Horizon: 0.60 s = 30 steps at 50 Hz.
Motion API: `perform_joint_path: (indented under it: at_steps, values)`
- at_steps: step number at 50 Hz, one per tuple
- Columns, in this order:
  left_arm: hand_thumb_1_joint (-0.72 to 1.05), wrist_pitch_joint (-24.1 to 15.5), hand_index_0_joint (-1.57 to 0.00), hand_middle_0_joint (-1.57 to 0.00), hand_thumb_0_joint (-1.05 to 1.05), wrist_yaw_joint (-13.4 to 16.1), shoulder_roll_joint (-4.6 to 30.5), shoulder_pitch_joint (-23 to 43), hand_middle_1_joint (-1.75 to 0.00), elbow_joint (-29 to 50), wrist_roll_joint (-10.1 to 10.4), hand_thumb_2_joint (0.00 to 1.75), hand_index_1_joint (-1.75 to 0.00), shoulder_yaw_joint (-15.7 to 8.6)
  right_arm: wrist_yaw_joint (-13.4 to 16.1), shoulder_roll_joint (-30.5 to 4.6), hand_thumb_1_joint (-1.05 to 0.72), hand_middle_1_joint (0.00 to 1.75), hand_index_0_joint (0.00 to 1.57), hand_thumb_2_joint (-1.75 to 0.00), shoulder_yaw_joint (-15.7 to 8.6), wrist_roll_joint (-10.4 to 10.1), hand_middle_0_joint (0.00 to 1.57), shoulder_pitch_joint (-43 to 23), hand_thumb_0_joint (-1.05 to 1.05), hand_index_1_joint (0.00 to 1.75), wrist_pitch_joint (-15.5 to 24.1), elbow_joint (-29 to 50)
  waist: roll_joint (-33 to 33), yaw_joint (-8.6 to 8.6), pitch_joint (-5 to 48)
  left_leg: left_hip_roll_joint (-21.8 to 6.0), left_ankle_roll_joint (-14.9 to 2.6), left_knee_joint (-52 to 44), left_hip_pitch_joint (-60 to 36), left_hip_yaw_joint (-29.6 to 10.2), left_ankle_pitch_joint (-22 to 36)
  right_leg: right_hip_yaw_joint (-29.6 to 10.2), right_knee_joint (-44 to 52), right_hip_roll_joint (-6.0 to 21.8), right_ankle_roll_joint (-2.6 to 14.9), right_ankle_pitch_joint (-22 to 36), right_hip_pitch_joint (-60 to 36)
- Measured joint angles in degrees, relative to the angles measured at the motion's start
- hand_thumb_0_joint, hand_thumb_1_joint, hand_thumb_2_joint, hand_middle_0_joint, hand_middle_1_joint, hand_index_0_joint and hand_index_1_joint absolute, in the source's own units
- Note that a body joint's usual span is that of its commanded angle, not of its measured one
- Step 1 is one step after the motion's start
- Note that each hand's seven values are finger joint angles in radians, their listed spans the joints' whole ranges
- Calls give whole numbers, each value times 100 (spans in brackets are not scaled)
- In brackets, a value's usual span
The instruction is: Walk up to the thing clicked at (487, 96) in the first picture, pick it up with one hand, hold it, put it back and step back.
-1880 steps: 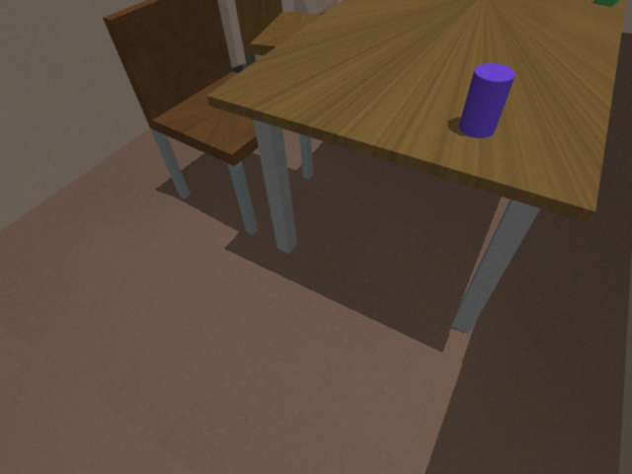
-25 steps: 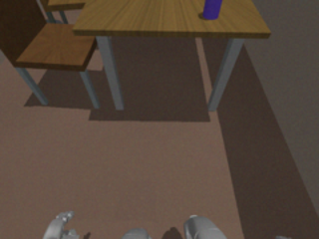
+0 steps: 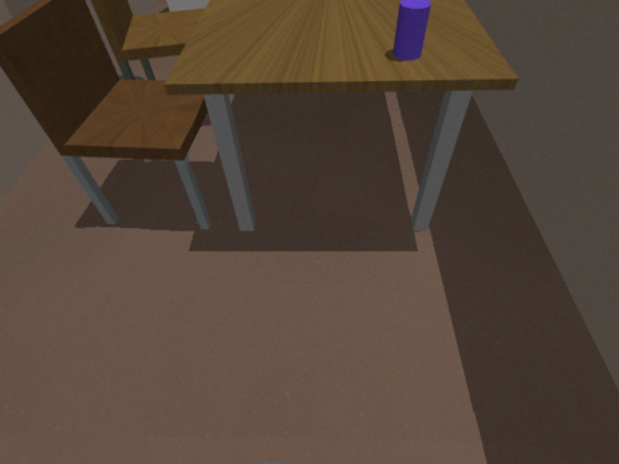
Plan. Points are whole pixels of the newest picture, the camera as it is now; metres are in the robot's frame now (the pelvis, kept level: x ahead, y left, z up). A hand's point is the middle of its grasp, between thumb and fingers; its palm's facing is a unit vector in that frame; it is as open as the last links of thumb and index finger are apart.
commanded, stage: step back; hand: right
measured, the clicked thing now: (410, 29) +1.16 -0.18 +0.04
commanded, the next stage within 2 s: stand in 0.56 s
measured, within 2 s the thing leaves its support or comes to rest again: neither
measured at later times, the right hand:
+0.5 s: hand out of the picture +0.13 -0.27 -0.15, palm faces -0.05 +0.93 -0.37, open 7.4 cm
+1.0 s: hand out of the picture +0.14 -0.26 -0.13, palm faces -0.03 +0.94 -0.33, open 7.4 cm
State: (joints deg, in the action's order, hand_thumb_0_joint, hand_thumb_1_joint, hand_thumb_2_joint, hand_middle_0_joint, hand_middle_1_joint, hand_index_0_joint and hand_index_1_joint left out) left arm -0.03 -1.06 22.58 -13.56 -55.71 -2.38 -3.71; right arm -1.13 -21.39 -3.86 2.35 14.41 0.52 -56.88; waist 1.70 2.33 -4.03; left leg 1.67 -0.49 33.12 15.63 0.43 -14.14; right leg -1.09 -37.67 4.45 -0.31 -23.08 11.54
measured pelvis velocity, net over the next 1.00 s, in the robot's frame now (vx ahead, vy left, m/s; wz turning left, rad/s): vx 0.04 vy -0.02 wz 0.01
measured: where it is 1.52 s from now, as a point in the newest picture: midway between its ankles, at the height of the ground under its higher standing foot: outside the picture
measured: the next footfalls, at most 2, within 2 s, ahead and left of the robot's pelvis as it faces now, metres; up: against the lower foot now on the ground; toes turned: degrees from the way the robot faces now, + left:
right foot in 0.24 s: +0.11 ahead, -0.15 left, +0.00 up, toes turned -2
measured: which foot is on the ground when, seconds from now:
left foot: down 0.00-1.00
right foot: up 0.00-0.22, down 0.24-1.00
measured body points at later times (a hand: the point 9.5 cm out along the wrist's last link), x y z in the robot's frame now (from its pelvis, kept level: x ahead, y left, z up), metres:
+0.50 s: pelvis +0.05 -0.02 +0.00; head +0.06 -0.01 +0.45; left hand +0.16 +0.28 -0.12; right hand +0.13 -0.32 -0.12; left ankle +0.04 +0.11 -0.73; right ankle +0.07 -0.15 -0.73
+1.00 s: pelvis +0.04 -0.02 +0.02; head +0.04 -0.01 +0.47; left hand +0.12 +0.29 -0.11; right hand +0.15 -0.31 -0.11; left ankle +0.04 +0.11 -0.73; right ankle +0.07 -0.15 -0.73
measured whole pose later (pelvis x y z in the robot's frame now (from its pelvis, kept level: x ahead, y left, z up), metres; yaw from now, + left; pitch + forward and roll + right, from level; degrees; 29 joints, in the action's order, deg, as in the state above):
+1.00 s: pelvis +0.04 -0.02 +0.02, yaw +0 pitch -4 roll +0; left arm -1.0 -0.7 20.2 -5.2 -65.3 -0.8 -0.1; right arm -0.4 -19.4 -0.3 0.7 3.9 0.7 -64.0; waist 0.3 0.9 -3.7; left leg -0.5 0.7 19.1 4.6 -0.1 -10.8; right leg 1.4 -19.6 2.2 -1.2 -8.5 7.3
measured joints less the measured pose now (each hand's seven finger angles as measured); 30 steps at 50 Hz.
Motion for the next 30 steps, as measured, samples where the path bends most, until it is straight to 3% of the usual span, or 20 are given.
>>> perform_joint_path:
  at_steps: [3, 5, 10, 13, 16, 18, 21, 30]
  values:
    - [91, 83, -20, -20, 1, 11, 62, 87, -30, -91, 48, 89, -30, 20, -11, 127, -90, 30, 20, -90, 34, 18, 20, 15, 0, 30, 104, 78, 6, -143, 24, -57, -129, -33, -16, -14, -106, -26, -972, -233, 164, -564, 475]
    - [91, 71, -20, -20, 1, 1, 118, 151, -30, -78, 67, 89, -30, 12, 6, 193, -90, 30, 20, -90, 65, 28, 20, 35, 0, 30, 137, 111, 38, -193, 3, -97, -128, -195, -117, -18, -60, 14, -1243, -287, 210, -572, 710]
    - [91, -4, -20, -20, 1, -14, 129, 356, -30, -24, 102, 89, -30, -11, 61, 172, -90, 30, 21, -90, 106, 11, 21, 28, 0, 30, 152, 120, 26, -272, -83, -162, -4, -244, -231, -54, -105, 116, -431, -202, 164, -134, 789]
    - [91, -79, -20, -20, 1, 37, 53, 485, -30, -28, 94, 89, -30, -9, 113, 84, -90, 30, 21, -90, 137, -74, 21, -63, 0, 30, 34, 94, -89, -250, -123, -251, 87, 192, -122, -98, -396, 177, 508, -265, 80, 923, 489]
    - [91, -102, -20, -20, 1, 74, -126, 586, -30, -74, 56, 89, -30, 42, 191, 32, -90, 30, 20, -90, 159, -159, 20, -188, 0, 30, -81, 22, -324, -263, -66, -318, 72, 650, 36, -349, -830, 342, 415, -377, -1, 848, 450]
    - [91, -62, -20, -20, 1, 50, -182, 643, -30, -101, 52, 89, -30, 102, 197, 52, -90, 30, 20, -90, 182, -156, 20, -249, 0, 30, -84, -32, -253, -211, 15, -238, 61, 671, 5, -232, -1175, 297, 288, -288, 11, 703, 487]
    - [91, -18, -20, -20, 1, 47, -287, 792, -30, -149, 85, 89, -30, 158, 184, 37, -90, 30, 20, -90, 199, -138, 20, -321, 0, 30, -7, -136, -246, -237, 62, -205, 71, 238, -148, -198, -386, 352, 212, -194, -54, 591, 461]
    - [91, -62, -20, -20, 1, 69, -251, 1064, -30, -363, 212, 89, -30, 200, 162, 200, -90, 30, 20, -90, 319, -124, 20, -715, 0, 30, 37, -399, -51, -173, 50, -214, 104, -175, -462, -158, -392, 328, 675, -205, -79, 755, 146]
